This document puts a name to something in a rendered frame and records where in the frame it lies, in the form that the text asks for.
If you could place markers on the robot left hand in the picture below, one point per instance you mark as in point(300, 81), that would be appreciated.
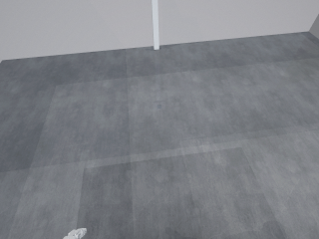
point(76, 234)

